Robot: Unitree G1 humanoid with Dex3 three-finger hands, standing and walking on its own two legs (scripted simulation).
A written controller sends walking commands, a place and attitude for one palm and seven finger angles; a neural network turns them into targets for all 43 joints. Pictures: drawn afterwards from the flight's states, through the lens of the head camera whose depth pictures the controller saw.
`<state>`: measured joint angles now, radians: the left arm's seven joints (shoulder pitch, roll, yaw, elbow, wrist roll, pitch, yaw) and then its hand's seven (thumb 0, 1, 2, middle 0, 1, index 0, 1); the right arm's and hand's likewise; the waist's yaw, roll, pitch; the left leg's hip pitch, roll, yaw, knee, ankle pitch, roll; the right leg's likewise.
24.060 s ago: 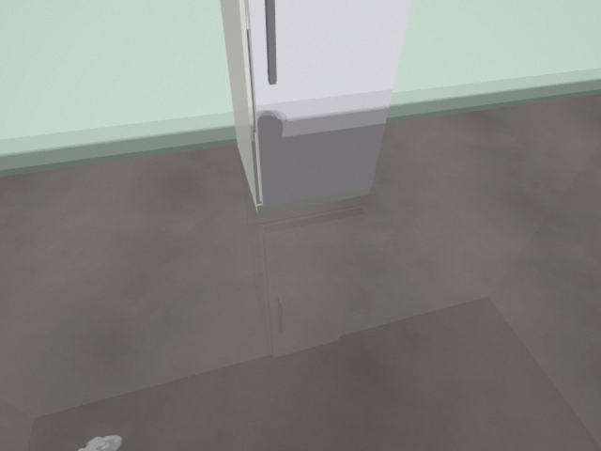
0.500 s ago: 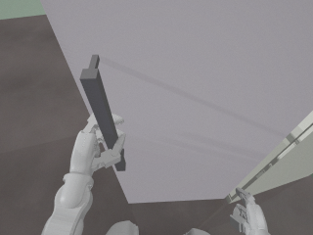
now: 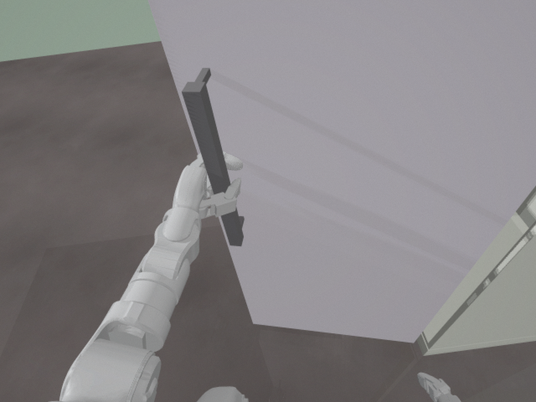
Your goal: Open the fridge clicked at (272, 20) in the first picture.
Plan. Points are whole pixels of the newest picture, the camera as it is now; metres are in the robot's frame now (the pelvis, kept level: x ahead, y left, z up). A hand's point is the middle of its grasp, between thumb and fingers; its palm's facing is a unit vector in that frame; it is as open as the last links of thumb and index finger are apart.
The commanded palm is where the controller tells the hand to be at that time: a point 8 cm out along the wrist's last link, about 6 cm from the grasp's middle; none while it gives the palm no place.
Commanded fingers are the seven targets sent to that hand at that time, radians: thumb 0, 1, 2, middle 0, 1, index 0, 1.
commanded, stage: stop walking and hold the door back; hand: left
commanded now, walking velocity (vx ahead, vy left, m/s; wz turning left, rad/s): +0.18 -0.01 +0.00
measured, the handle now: (223, 173) +0.44 +0.09 +0.11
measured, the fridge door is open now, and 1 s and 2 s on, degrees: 76 73 71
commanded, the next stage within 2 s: loosen the grip on the handle in 0.82 s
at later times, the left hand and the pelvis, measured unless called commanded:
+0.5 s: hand (232, 183) +0.43 +0.07 +0.10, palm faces -0.12 -0.98 -0.14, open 5.7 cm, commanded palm +0.41 +0.14 +0.09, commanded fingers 0.00 0.90 0.90 -0.45 -1.40 -0.45 -1.40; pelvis +0.02 +0.03 +0.00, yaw -5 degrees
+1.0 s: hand (228, 185) +0.42 +0.08 +0.10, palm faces -0.25 -0.94 -0.21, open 6.3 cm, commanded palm +0.39 +0.14 +0.10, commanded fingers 0.00 0.30 0.61 -0.45 -1.40 -0.45 -1.40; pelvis +0.02 +0.04 +0.00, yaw -6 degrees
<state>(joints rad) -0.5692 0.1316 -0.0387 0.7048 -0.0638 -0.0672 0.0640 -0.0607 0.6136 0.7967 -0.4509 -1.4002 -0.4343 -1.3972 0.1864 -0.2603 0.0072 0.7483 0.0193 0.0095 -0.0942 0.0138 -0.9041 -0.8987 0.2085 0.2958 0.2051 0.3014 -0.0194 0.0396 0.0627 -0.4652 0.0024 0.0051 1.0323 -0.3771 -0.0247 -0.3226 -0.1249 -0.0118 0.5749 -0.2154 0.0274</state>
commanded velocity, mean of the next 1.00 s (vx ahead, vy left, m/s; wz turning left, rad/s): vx -0.02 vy -0.06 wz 0.00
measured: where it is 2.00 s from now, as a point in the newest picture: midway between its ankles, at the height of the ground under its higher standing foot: outside the picture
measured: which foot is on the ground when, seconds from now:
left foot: up 0.00-0.10, down 0.12-1.00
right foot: down 0.00-1.00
